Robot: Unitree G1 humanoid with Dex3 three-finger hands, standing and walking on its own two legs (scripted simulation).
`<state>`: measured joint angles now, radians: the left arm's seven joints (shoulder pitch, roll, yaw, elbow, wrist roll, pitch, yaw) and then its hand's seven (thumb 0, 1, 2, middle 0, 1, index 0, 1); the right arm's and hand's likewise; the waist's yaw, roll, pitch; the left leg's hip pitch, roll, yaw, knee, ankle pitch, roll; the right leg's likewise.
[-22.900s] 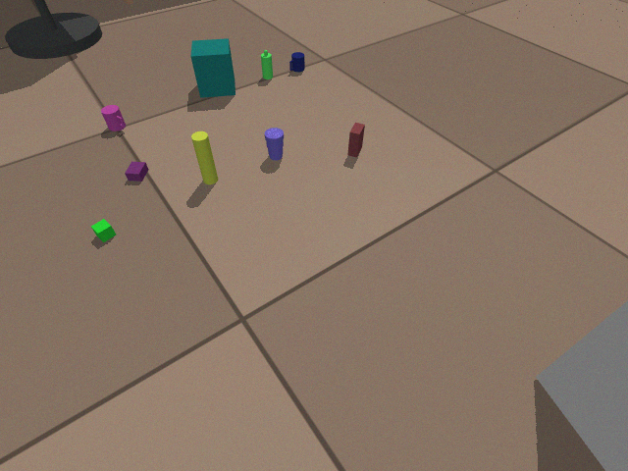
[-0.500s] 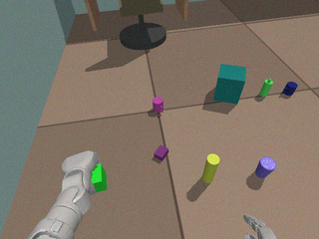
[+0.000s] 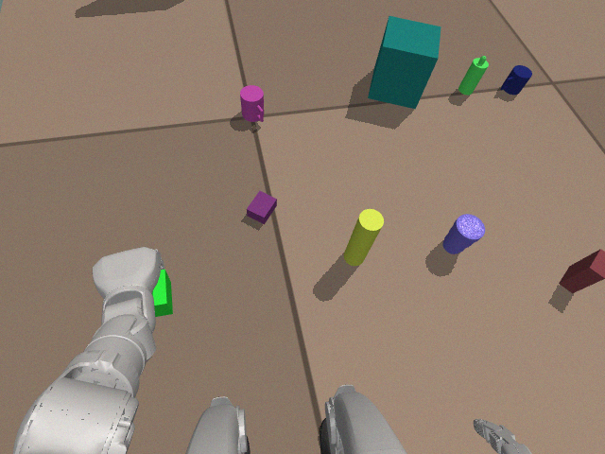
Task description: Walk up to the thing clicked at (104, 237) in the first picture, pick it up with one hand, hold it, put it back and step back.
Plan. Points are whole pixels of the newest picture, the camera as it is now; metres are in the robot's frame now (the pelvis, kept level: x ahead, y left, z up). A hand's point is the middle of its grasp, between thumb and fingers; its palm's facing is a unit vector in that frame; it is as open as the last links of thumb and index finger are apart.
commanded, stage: crouch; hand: left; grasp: from above
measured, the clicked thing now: (150, 294) +0.38 +0.21 -0.16
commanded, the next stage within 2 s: lower in 1.38 s
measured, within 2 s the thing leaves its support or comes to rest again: neither
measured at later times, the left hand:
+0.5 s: hand (178, 299) +0.44 +0.21 -0.36, palm faces -0.45 -0.13 -0.88, open 8.2 cm
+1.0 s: hand (185, 299) +0.47 +0.22 -0.46, palm faces -0.42 -0.14 -0.90, open 8.4 cm
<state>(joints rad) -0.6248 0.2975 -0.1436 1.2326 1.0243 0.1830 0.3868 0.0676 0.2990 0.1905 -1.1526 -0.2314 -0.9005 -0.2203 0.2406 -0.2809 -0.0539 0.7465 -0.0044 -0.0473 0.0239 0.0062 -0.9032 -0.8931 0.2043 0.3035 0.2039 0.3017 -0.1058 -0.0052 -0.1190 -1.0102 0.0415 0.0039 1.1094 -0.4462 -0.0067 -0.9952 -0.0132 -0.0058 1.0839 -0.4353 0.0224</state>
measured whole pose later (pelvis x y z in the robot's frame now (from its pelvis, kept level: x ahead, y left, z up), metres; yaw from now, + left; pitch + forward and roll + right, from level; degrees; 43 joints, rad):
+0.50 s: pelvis -0.03 +0.00 -0.20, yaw -2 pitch +39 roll -4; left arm -0.96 0.48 0.04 1.44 1.03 0.13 0.39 0.06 0.30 0.19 -1.15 -0.27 -0.90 -0.25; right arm 0.20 -0.21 0.02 0.78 -0.08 -0.09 0.07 0.01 -0.91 -0.90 0.21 0.30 0.21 0.30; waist -0.23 0.06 -0.19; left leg -1.92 0.04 -0.05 1.90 -0.67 0.00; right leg -1.89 -0.01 -0.02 1.86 -0.66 0.03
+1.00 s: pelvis -0.04 +0.00 -0.30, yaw -4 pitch +39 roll -5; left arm -1.12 0.65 0.12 1.55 1.09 0.09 0.42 0.04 0.25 0.31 -1.10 -0.32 -0.87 -0.29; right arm 0.18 -0.28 0.04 0.77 -0.14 -0.12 0.14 0.00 -0.92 -0.90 0.20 0.30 0.20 0.30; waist -0.29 0.03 -0.08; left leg -2.19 0.04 -0.10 2.21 -0.70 -0.01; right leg -2.15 0.00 -0.05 2.15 -0.68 0.02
